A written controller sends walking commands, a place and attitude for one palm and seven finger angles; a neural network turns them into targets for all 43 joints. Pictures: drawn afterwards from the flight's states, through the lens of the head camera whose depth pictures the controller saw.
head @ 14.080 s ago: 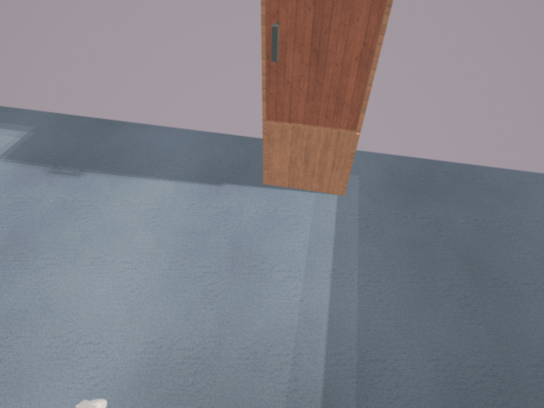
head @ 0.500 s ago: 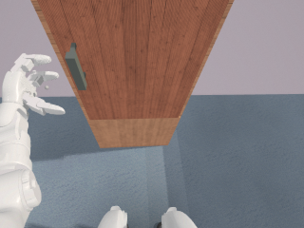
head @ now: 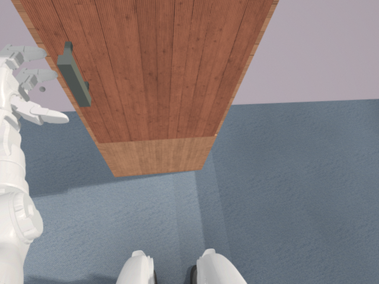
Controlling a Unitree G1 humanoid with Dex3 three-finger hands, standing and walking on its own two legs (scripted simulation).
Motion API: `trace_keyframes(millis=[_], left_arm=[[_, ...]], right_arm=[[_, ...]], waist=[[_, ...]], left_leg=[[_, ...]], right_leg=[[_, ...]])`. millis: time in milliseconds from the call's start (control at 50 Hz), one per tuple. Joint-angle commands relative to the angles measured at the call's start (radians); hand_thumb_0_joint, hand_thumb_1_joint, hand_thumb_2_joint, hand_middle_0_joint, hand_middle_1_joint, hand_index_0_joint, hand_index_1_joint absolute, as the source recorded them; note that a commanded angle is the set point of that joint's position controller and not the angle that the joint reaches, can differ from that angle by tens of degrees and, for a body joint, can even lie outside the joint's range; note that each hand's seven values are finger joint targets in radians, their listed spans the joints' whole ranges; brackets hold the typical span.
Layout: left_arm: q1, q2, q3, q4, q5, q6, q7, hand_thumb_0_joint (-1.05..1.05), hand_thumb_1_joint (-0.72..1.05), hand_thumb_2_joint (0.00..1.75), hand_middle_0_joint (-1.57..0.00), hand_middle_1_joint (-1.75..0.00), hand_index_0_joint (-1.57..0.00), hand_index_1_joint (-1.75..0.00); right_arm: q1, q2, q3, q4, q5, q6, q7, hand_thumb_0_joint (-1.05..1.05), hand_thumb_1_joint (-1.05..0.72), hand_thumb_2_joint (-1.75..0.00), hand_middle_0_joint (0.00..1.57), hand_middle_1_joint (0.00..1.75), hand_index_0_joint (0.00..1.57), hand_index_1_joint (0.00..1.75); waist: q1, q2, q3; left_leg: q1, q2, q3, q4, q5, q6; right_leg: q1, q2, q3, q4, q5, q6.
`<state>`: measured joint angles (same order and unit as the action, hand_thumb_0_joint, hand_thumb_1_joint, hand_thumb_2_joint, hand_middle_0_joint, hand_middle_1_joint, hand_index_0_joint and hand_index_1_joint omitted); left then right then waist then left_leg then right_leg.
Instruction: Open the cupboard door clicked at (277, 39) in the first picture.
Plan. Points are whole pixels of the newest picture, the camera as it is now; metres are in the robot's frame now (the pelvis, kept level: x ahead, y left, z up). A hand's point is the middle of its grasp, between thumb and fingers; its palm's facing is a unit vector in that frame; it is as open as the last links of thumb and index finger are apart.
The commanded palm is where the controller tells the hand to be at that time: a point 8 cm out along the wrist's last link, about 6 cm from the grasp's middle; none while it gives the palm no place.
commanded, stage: move the hooked fingers beside the handle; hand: left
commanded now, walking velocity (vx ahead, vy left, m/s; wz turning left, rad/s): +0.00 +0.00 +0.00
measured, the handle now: (77, 76) +0.52 +0.20 +0.07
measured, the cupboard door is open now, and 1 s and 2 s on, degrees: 0 0 0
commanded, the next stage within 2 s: slide the fingers in behind the handle in 0.56 s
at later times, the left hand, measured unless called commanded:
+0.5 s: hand (36, 96) +0.47 +0.27 +0.07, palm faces +0.05 -1.00 +0.00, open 14.0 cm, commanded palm +0.45 +0.30 +0.07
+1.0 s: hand (49, 95) +0.47 +0.24 +0.07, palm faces +0.05 -1.00 +0.00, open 14.0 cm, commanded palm +0.45 +0.28 +0.07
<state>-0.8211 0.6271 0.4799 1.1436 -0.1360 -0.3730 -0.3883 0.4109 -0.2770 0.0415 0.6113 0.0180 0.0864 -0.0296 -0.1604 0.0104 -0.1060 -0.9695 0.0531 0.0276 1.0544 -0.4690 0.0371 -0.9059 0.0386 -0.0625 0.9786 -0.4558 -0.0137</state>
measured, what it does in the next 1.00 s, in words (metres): stands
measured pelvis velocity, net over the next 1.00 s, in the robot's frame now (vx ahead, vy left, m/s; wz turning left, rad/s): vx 0.00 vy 0.00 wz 0.00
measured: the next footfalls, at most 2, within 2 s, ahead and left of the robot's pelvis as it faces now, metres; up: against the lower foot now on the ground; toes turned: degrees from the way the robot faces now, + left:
none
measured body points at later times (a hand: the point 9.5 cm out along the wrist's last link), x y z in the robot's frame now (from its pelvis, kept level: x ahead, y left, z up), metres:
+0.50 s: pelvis +0.00 +0.00 +0.00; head +0.12 +0.04 +0.43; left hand +0.46 +0.32 +0.07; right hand +0.04 -0.27 -0.10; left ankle +0.01 +0.09 -0.67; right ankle +0.00 -0.12 -0.67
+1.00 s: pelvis +0.00 +0.00 +0.00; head +0.12 +0.04 +0.43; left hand +0.46 +0.30 +0.07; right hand +0.02 -0.26 -0.10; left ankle +0.01 +0.09 -0.67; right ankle +0.00 -0.12 -0.67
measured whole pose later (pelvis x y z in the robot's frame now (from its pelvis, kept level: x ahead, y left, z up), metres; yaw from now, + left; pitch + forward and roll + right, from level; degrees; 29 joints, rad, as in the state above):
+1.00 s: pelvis +0.00 +0.00 +0.00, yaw +0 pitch +21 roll -4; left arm -0.77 0.55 0.43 1.10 -0.14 -0.40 -0.34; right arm 0.39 -0.27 0.04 0.61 0.02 0.08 -0.02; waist -0.15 0.01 -0.12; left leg -0.95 0.05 0.03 1.06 -0.47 0.04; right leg -0.88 0.04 -0.06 0.98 -0.46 -0.01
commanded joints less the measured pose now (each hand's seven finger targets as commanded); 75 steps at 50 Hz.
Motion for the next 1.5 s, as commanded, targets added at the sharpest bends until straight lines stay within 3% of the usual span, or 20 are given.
trace_keyframes(millis=[0, 200, 240, 360, 400, 460, 520, 560, 600, 640, 720, 820, 900, 940, 1000, 1120, 1180, 1240, 1340, 1480], left_arm=[[-0.331, 0.307, 0.048, -0.239, -0.031, -0.065, 0.002, 0.00, -0.50, 0.30, -0.30, -1.20, -0.30, -1.20], [-0.349, 0.243, -0.002, -0.218, -0.043, -0.074, -0.009, 0.00, -0.50, 0.30, -0.30, -1.20, -0.30, -1.20], [-0.348, 0.243, -0.004, -0.229, -0.038, -0.081, -0.008, 0.00, -0.50, 0.30, -0.30, -1.20, -0.30, -1.20], [-0.401, 0.230, -0.021, -0.200, -0.039, -0.081, -0.002, 0.00, -0.50, 0.30, -0.30, -1.20, -0.30, -1.20], [-0.392, 0.274, 0.012, -0.220, -0.036, -0.088, 0.001, 0.00, -0.50, 0.30, -0.30, -1.20, -0.30, -1.20], [-0.372, 0.269, 0.010, -0.203, -0.031, -0.080, 0.002, 0.00, -0.50, 0.30, -0.30, -1.20, -0.30, -1.20], [-0.387, 0.264, 0.008, -0.274, -0.030, -0.091, 0.002, 0.00, -0.50, 0.30, -0.30, -1.20, -0.30, -1.20], [-0.379, 0.219, -0.023, -0.248, -0.037, -0.080, 0.003, 0.00, -0.50, 0.30, -0.30, -1.20, -0.30, -1.20], [-0.366, 0.220, -0.015, -0.213, -0.044, -0.070, 0.006, 0.00, -0.50, 0.30, -0.30, -1.20, -0.30, -1.20], [-0.384, 0.226, -0.022, -0.208, -0.036, -0.062, 0.010, 0.00, -0.50, 0.30, -0.30, -1.20, -0.30, -1.20], [-0.364, 0.226, -0.007, -0.270, -0.039, -0.087, 0.021, 0.00, -0.50, 0.30, -0.30, -1.20, -0.30, -1.20], [-0.362, 0.176, -0.038, -0.223, -0.037, -0.079, 0.035, 0.00, -0.50, 0.30, -0.30, -1.20, -0.30, -1.20], [-0.376, 0.220, -0.006, -0.270, -0.030, -0.094, 0.052, 0.00, -0.50, 0.30, -0.30, -1.20, -0.30, -1.20], [-0.352, 0.174, -0.029, -0.272, -0.029, -0.099, 0.059, 0.00, -0.50, 0.30, -0.30, -1.20, -0.30, -1.20], [-0.359, 0.168, -0.030, -0.243, -0.036, -0.094, 0.065, 0.00, -0.50, 0.30, -0.30, -1.20, -0.30, -1.20], [-0.386, 0.090, -0.094, -0.279, -0.027, -0.098, 0.077, 0.00, -0.50, 0.30, -0.30, -1.20, -0.30, -1.20], [-0.416, 0.046, -0.132, -0.243, -0.025, -0.093, 0.087, 0.00, -0.50, 0.30, -0.30, -1.20, -0.30, -1.20], [-0.418, 0.061, -0.119, -0.246, -0.020, -0.099, 0.089, 0.00, -0.50, 0.30, -0.30, -1.20, -0.30, -1.20], [-0.435, -0.022, -0.182, -0.308, -0.026, -0.114, 0.089, 0.00, -0.50, 0.30, -0.30, -1.20, -0.30, -1.20], [-0.441, -0.091, -0.237, -0.320, -0.017, -0.121, 0.126, 0.00, -0.50, 0.30, -0.30, -1.20, -0.30, -1.20]], right_arm=[[0.146, -0.192, -0.074, -0.070, -0.006, -0.017, -0.014, 0.00, -0.90, -0.90, 0.20, 0.30, 0.20, 0.30], [0.116, -0.190, -0.072, -0.065, 0.002, -0.019, -0.018, 0.00, -0.90, -0.90, 0.20, 0.30, 0.20, 0.30], [0.112, -0.190, -0.073, -0.066, -0.001, -0.020, -0.019, 0.00, -0.90, -0.90, 0.20, 0.30, 0.20, 0.30], [0.101, -0.193, -0.069, -0.059, -0.001, -0.028, -0.020, 0.00, -0.90, -0.90, 0.20, 0.30, 0.20, 0.30], [0.107, -0.197, -0.069, -0.061, -0.005, -0.029, -0.020, 0.00, -0.90, -0.90, 0.20, 0.30, 0.20, 0.30], [0.104, -0.194, -0.067, -0.063, -0.003, -0.026, -0.018, 0.00, -0.90, -0.90, 0.20, 0.30, 0.20, 0.30], [0.107, -0.191, -0.070, -0.069, -0.006, -0.023, -0.015, 0.00, -0.90, -0.90, 0.20, 0.30, 0.20, 0.30], [0.105, -0.187, -0.070, -0.061, -0.004, -0.022, -0.012, 0.00, -0.90, -0.90, 0.20, 0.30, 0.20, 0.30], [0.112, -0.192, -0.071, -0.058, -0.002, -0.021, -0.015, 0.00, -0.90, -0.90, 0.20, 0.30, 0.20, 0.30], [0.108, -0.193, -0.068, -0.062, -0.001, -0.020, -0.018, 0.00, -0.90, -0.90, 0.20, 0.30, 0.20, 0.30], [0.114, -0.189, -0.072, -0.064, -0.007, -0.021, -0.012, 0.00, -0.90, -0.90, 0.20, 0.30, 0.20, 0.30], [0.112, -0.183, -0.072, -0.060, -0.004, -0.021, -0.008, 0.00, -0.90, -0.90, 0.20, 0.30, 0.20, 0.30], [0.113, -0.183, -0.072, -0.065, -0.008, -0.022, -0.008, 0.00, -0.90, -0.90, 0.20, 0.30, 0.20, 0.30], [0.106, -0.175, -0.073, -0.067, -0.007, -0.022, -0.004, 0.00, -0.90, -0.90, 0.20, 0.30, 0.20, 0.30], [0.112, -0.178, -0.073, -0.060, -0.006, -0.022, -0.006, 0.00, -0.90, -0.90, 0.20, 0.30, 0.20, 0.30], [0.105, -0.174, -0.078, -0.055, -0.006, -0.025, 0.001, 0.00, -0.90, -0.90, 0.20, 0.30, 0.20, 0.30], [0.102, -0.172, -0.078, -0.042, -0.007, -0.028, 0.003, 0.00, -0.90, -0.90, 0.20, 0.30, 0.20, 0.30], [0.103, -0.173, -0.079, -0.040, -0.009, -0.031, 0.004, 0.00, -0.90, -0.90, 0.20, 0.30, 0.20, 0.30], [0.097, -0.162, -0.085, -0.031, -0.011, -0.034, 0.012, 0.00, -0.90, -0.90, 0.20, 0.30, 0.20, 0.30], [0.091, -0.161, -0.091, -0.016, -0.011, -0.037, 0.022, 0.00, -0.90, -0.90, 0.20, 0.30, 0.20, 0.30]], waist=[[0.032, 0.144, -0.486], [0.009, 0.139, -0.378], [0.015, 0.149, -0.420], [0.002, 0.145, -0.413], [0.021, 0.171, -0.453], [0.019, 0.153, -0.456], [0.029, 0.202, -0.513], [0.018, 0.192, -0.468], [0.009, 0.132, -0.429], [0.006, 0.141, -0.415], [0.025, 0.159, -0.479], [0.010, 0.141, -0.425], [0.027, 0.159, -0.453], [0.028, 0.177, -0.468], [0.013, 0.108, -0.423], [0.009, 0.159, -0.445], [-0.018, 0.124, -0.403], [-0.005, 0.141, -0.436], [-0.010, 0.179, -0.481], [-0.017, 0.153, -0.455]], left_leg=[[0.425, -0.017, -0.077, -0.106, 0.490, -0.001], [0.417, -0.018, -0.079, -0.123, 0.405, -0.001], [0.447, -0.017, -0.086, -0.120, 0.426, -0.006], [0.427, -0.017, -0.095, -0.108, 0.389, -0.008], [0.445, -0.019, -0.097, -0.101, 0.425, -0.009], [0.439, -0.017, -0.094, -0.098, 0.435, -0.009], [0.514, -0.011, -0.103, -0.099, 0.509, -0.017], [0.505, -0.009, -0.106, -0.102, 0.485, -0.019], [0.463, -0.011, -0.104, -0.108, 0.446, -0.010], [0.434, -0.015, -0.098, -0.116, 0.411, -0.009], [0.483, -0.013, -0.100, -0.111, 0.474, -0.013], [0.441, -0.016, -0.091, -0.115, 0.416, -0.009], [0.441, -0.019, -0.092, -0.112, 0.426, -0.010], [0.473, -0.018, -0.092, -0.113, 0.444, -0.015], [0.422, -0.019, -0.089, -0.113, 0.412, -0.006], [0.492, -0.015, -0.100, -0.117, 0.435, -0.016], [0.460, -0.016, -0.103, -0.113, 0.387, -0.012], [0.462, -0.020, -0.100, -0.107, 0.399, -0.012], [0.542, -0.015, -0.111, -0.099, 0.466, -0.019], [0.553, -0.015, -0.127, -0.110, 0.451, -0.023]], right_leg=[[0.188, 0.025, 0.034, -0.097, 0.384, -0.008], [0.129, 0.024, 0.031, -0.120, 0.308, -0.009], [0.123, 0.023, 0.028, -0.112, 0.308, -0.009], [0.091, 0.019, 0.027, -0.103, 0.272, -0.008], [0.109, 0.019, 0.029, -0.091, 0.293, -0.015], [0.114, 0.021, 0.029, -0.093, 0.305, -0.009], [0.107, 0.023, 0.022, -0.087, 0.329, -0.012], [0.080, 0.025, 0.017, -0.096, 0.305, -0.011], [0.093, 0.027, 0.017, -0.104, 0.294, -0.011], [0.098, 0.022, 0.021, -0.106, 0.283, -0.008], [0.117, 0.024, 0.020, -0.097, 0.319, -0.012], [0.103, 0.024, 0.022, -0.105, 0.291, -0.009], [0.134, 0.023, 0.027, -0.095, 0.305, -0.013], [0.120, 0.025, 0.023, -0.098, 0.305, -0.013], [0.141, 0.025, 0.025, -0.103, 0.308, -0.009], [0.090, 0.025, 0.018, -0.104, 0.292, -0.012], [0.067, 0.023, 0.018, -0.110, 0.267, -0.009], [0.088, 0.022, 0.023, -0.102, 0.286, -0.012], [0.058, 0.023, 0.014, -0.097, 0.303, -0.015], [0.041, 0.024, 0.005, -0.102, 0.282, -0.018]])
